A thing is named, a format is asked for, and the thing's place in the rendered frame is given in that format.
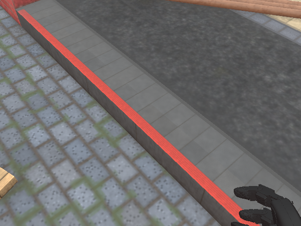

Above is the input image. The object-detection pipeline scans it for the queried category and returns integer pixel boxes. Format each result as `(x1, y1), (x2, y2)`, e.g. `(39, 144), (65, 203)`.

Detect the right robot hand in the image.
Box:
(230, 184), (301, 226)

